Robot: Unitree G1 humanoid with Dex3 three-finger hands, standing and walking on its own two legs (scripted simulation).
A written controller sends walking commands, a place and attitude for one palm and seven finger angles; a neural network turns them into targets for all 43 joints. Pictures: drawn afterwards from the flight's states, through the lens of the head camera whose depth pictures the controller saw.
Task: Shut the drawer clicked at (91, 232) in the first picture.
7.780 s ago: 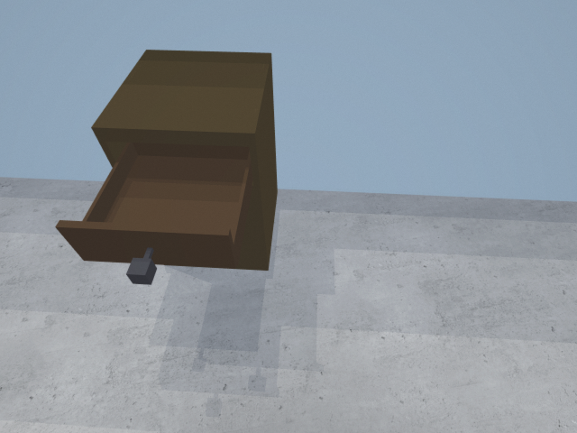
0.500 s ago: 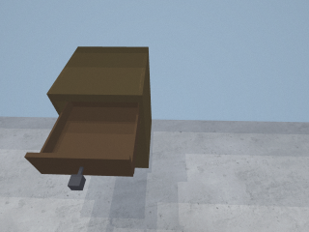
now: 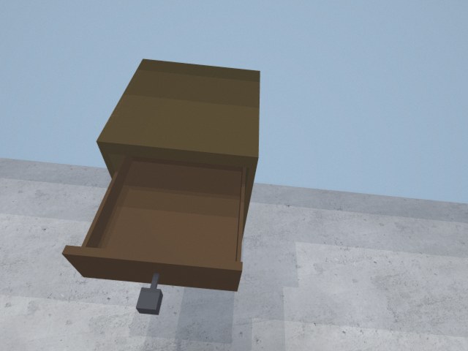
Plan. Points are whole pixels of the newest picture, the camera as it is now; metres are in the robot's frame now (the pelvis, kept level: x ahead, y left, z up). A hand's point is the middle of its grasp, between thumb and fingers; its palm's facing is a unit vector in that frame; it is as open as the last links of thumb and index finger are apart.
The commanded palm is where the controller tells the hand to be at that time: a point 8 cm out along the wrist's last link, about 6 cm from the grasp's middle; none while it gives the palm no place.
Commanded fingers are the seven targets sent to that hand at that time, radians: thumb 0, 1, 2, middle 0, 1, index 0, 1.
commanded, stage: come to a stop and stand still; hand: left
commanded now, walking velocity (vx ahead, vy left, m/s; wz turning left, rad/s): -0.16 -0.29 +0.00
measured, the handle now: (152, 291) +0.26 +0.19 -0.20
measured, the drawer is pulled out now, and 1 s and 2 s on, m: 0.30 0.30 0.30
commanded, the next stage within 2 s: look again from close up in 0.76 s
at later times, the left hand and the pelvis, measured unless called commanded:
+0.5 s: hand out of the picture +0.04 +0.16 -0.17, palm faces -0.01 -0.97 -0.23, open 7.2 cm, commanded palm none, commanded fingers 0.00 0.90 0.90 -0.20 -0.30 -0.20 -0.30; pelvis +0.00 -0.02 +0.00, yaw -2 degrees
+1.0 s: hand out of the picture -0.01 +0.14 -0.18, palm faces +0.02 -0.99 -0.15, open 7.3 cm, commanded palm none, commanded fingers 0.00 0.90 0.90 -0.20 -0.30 -0.20 -0.30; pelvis +0.01 -0.01 +0.00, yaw -1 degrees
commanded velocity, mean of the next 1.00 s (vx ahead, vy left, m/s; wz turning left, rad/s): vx -0.03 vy -0.03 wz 0.00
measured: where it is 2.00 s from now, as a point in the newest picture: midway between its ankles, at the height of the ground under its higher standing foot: outside the picture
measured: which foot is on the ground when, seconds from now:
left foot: down 0.00-1.00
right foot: up 0.00-0.22, down 0.24-1.00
